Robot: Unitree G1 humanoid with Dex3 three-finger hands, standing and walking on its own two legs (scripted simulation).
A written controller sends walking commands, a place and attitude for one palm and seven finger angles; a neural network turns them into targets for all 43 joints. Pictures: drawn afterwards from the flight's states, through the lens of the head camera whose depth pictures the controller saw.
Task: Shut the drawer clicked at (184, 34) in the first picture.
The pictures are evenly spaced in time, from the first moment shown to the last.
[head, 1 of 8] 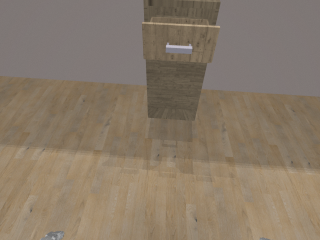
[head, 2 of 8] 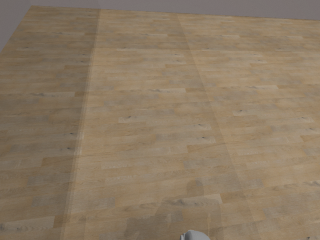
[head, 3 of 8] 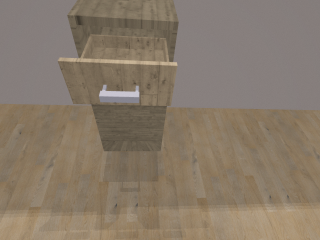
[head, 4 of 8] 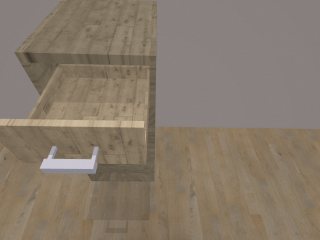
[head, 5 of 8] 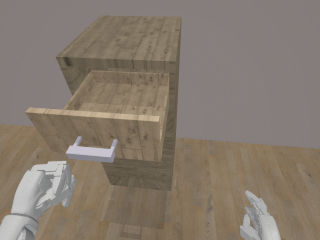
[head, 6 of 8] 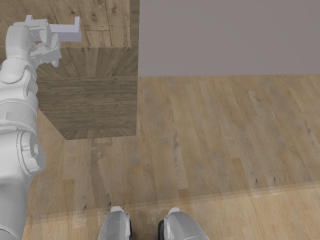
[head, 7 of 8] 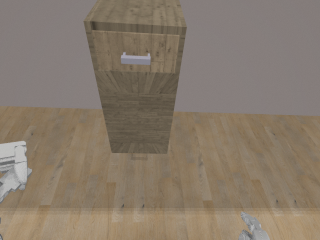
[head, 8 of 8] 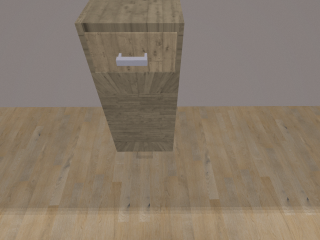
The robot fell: no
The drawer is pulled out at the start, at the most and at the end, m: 0.24 0.24 0.00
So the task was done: yes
